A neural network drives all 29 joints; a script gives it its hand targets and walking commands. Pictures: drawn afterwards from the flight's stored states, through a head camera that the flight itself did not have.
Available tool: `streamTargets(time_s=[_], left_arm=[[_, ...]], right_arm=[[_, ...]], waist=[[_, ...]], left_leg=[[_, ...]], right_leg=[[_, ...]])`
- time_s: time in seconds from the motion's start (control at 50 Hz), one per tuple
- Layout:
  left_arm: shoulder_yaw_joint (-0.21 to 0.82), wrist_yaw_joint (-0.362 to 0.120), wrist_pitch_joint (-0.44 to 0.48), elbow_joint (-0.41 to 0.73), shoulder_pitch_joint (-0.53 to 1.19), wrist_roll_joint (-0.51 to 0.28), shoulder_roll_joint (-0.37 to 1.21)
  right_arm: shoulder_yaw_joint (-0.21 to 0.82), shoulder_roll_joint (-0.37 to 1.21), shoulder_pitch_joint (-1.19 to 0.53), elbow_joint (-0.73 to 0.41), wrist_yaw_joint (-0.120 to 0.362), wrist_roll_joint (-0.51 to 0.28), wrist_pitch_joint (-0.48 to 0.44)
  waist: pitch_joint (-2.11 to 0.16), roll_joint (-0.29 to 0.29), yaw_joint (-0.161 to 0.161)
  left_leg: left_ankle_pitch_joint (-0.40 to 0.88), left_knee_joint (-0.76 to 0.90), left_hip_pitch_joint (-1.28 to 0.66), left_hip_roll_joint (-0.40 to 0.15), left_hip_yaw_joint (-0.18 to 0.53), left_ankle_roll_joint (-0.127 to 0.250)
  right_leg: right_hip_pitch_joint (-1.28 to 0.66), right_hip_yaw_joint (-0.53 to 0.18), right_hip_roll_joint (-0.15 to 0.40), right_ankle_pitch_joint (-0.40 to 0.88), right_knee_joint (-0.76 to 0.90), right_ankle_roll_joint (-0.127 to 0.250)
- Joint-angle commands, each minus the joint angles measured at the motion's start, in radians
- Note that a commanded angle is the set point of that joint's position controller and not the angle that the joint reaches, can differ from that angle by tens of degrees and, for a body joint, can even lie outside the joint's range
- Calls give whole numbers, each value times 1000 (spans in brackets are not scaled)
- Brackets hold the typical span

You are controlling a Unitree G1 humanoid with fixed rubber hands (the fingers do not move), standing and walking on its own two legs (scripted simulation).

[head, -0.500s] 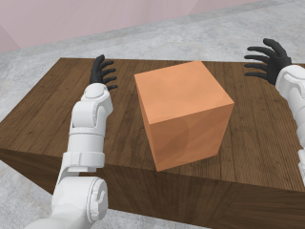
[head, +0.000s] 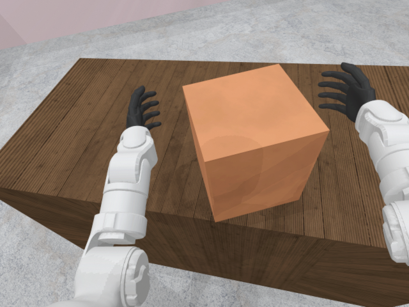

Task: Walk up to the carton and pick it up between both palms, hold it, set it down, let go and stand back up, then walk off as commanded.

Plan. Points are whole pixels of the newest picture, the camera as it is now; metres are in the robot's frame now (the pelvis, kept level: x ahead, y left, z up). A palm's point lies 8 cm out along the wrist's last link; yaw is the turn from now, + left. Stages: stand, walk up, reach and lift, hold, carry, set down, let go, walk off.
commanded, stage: reach and lift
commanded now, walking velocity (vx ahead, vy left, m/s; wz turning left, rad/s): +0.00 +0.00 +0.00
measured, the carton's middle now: (245, 147) +0.46 +0.02 +0.02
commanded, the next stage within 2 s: none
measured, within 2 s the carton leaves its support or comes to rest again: neither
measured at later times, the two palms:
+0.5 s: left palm (156, 143) +0.40 +0.20 +0.09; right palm (340, 120) +0.50 -0.16 +0.09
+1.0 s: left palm (168, 142) +0.41 +0.17 +0.09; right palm (323, 125) +0.49 -0.13 +0.08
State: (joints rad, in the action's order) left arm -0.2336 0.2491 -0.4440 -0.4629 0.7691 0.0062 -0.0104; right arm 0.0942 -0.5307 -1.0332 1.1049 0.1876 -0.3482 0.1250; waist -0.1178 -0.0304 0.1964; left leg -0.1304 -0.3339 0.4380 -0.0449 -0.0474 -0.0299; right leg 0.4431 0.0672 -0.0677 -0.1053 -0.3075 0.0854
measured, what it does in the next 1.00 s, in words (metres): stands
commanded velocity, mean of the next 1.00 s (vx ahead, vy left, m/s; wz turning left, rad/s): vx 0.00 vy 0.00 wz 0.00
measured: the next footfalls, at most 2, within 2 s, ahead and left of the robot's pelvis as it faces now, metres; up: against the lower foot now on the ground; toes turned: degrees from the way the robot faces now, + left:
none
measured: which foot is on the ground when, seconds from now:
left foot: down 0.00-1.00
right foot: down 0.00-1.00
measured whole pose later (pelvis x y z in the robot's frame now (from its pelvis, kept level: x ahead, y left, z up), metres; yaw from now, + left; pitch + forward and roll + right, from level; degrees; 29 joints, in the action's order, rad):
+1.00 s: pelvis +0.00 -0.01 +0.00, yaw +0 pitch +16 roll +1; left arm -0.39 0.23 -0.06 -0.69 0.78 0.21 0.15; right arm -0.11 -0.28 -1.00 1.18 0.08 -0.04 -0.11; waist -0.10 -0.03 0.18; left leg -0.12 -0.31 0.47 -0.05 -0.05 -0.04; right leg 0.49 0.07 -0.08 -0.10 -0.30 0.09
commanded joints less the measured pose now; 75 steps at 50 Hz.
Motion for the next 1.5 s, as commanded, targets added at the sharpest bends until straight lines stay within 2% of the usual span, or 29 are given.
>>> streamTargets(time_s=[0.0, 0.04, 0.08, 0.12, 0.16, 0.22, 0.28, 0.3, 0.32, 0.36, 0.4, 0.42, 0.52, 0.54, 0.56, 0.58, 0.64, 0.78, 0.82, 0.84, 0.88, 0.94, 0.98, 1.04, 1.08, 1.18, 1.24, 1.28, 1.48], left_arm=[[16, -13, 94, 82, 320, 7, -68], [0, -16, 114, 41, 295, 53, -63], [5, -22, 152, 29, 287, 13, -76], [31, -24, 187, 18, 263, 14, -55], [17, -11, 232, 56, 342, 51, -56], [23, -19, 279, -69, 288, 20, -55], [-20, -11, 328, -48, 299, 46, -59], [-5, -18, 326, -109, 285, 84, -22], [-15, -23, 330, -116, 297, 54, -58], [40, -8, 356, -33, 289, 27, -19], [4, 0, 352, -45, 260, 53, -21], [25, -18, 342, -102, 261, 31, -24], [-12, -22, 381, -146, 260, 47, -26], [-6, -31, 378, -152, 306, 59, -21], [-19, -29, 389, -152, 256, 54, -29], [-5, -33, 398, -117, 300, 65, -28], [3, -35, 403, -187, 275, 60, 13], [-67, -12, 402, -106, 329, 160, 68], [-24, -18, 395, -95, 318, 152, 150], [-92, -43, 385, -195, 261, 161, 112], [-40, -30, 417, -33, 370, 157, 172], [-121, -45, 409, -168, 328, 210, 145], [-133, -55, 424, -74, 345, 234, 170], [-118, -68, 420, -98, 302, 299, 281], [-67, -84, 405, -56, 360, 291, 324], [-174, -109, 392, -102, 366, 393, 390], [-68, -118, 392, -47, 358, 371, 470], [-140, -137, 376, -121, 301, 409, 455], [-49, -145, 347, -63, 380, 387, 564]], right_arm=[[-57, -116, -415, -96, -6, 30, -73], [-88, -147, -355, 37, -3, 63, -86], [-29, -81, -377, -75, -15, 26, -111], [-36, -87, -412, -129, -23, 50, -157], [-100, -119, -413, -58, -11, 96, -180], [-43, -61, -402, -59, -17, 81, -195], [-46, -54, -398, -57, -37, 83, -232], [-74, -86, -368, 94, -26, 94, -228], [-46, -69, -405, 48, -35, 86, -222], [-45, -64, -377, 27, -37, 66, -252], [11, -38, -398, -7, -30, 28, -255], [3, -54, -397, -17, -39, 45, -253], [2, -16, -352, 22, -52, 62, -244], [-54, -37, -377, 85, -51, 92, -241], [-22, -30, -354, 62, -51, 69, -243], [-68, -21, -340, 90, -65, 87, -248], [-23, 53, -373, 51, -60, 71, -242], [-129, 66, -431, -1, -93, 183, -264], [-171, 109, -434, -35, -104, 241, -265], [-113, 166, -383, -36, -114, 226, -251], [-177, 200, -404, -56, -118, 261, -271], [-200, 250, -375, -3, -113, 311, -248], [-225, 283, -380, -67, -115, 345, -262], [-243, 377, -356, -43, -76, 384, -279], [-358, 391, -360, -80, -71, 491, -285], [-387, 531, -360, -89, -31, 591, -285], [-406, 553, -291, -17, -17, 597, -310], [-377, 602, -292, -13, -5, 611, -306], [-425, 681, -362, 3, 38, 655, -318]], waist=[[-595, 155, -16], [-505, 109, -33], [-580, 182, 8], [-617, 176, 3], [-652, 120, -6], [-625, 208, 15], [-724, 182, 18], [-603, 105, -14], [-624, 197, 5], [-705, 130, -8], [-694, 125, 43], [-641, 179, -1], [-612, 191, 10], [-593, 187, -26], [-598, 172, 10], [-586, 143, -23], [-555, 159, 1], [-670, 138, -7], [-680, 150, -52], [-585, 220, -5], [-696, 153, -51], [-567, 182, -4], [-584, 202, -16], [-590, 102, -4], [-624, 119, -75], [-491, 155, -1], [-526, 87, -84], [-446, 153, -25], [-503, 92, -62]], left_leg=[[233, -6, 1, 33, -1, 6], [158, 16, 31, 34, -15, -8], [192, -12, 65, 25, -20, 10], [286, -25, 38, 29, -15, 6], [243, -16, 12, 31, -26, -7], [184, -20, 63, 27, -26, 30], [278, -42, 75, 39, -29, 11], [228, -21, 87, 43, -26, -4], [196, -15, 94, 35, -34, 19], [300, -46, -21, 23, -22, 1], [389, -63, -19, 27, -17, 2], [328, -53, 18, 27, -18, 15], [284, -41, 42, 36, -18, 18], [239, -28, 66, 38, -28, 12], [276, -25, 39, 34, -31, 15], [267, -33, 43, 35, -29, 10], [214, -21, 97, 36, -13, 24], [324, -28, -39, 26, -22, 13], [312, -25, -43, 34, -16, 16], [238, -10, 15, 39, -34, 40], [305, -16, -21, 38, -29, 22], [227, 7, 46, 45, -46, 39], [231, 21, 6, 37, -45, 40], [294, 18, -79, 26, -40, 29], [275, 10, -156, 27, -34, 28], [244, 38, -68, 34, -73, 40], [316, 5, -154, 31, -50, 15], [277, 30, -132, 29, -60, 44], [278, 14, -202, 25, -70, 27]], right_leg=[[-504, -97, 33, 379, -72, -80], [-463, -85, 34, 313, -64, -82], [-527, -118, 51, 356, -62, -92], [-515, -90, 29, 460, -89, -83], [-448, -69, 15, 316, -75, -67], [-461, -81, 33, 273, -79, -82], [-501, -102, 44, 408, -96, -90], [-461, -91, 47, 378, -84, -85], [-473, -90, 40, 347, -85, -91], [-390, -67, 20, 349, -78, -66], [-430, -86, 13, 424, -87, -66], [-442, -75, 17, 449, -92, -80], [-466, -100, 42, 426, -87, -89], [-444, -78, 36, 386, -82, -92], [-444, -80, 29, 388, -81, -84], [-452, -80, 49, 405, -81, -87], [-474, -104, 62, 385, -86, -98], [-412, -59, 17, 429, -78, -90], [-425, -48, 20, 432, -68, -92], [-524, -89, 64, 495, -60, -127], [-505, -66, 49, 521, -88, -119], [-556, -86, 65, 454, -70, -121], [-560, -80, 78, 480, -62, -140], [-531, -58, 65, 442, -55, -103], [-428, -20, 52, 351, -34, -95], [-526, -44, 74, 340, -38, -105], [-479, -22, 77, 424, -40, -99], [-512, -33, 75, 367, -36, -100], [-415, 7, 66, 235, -14, -74]])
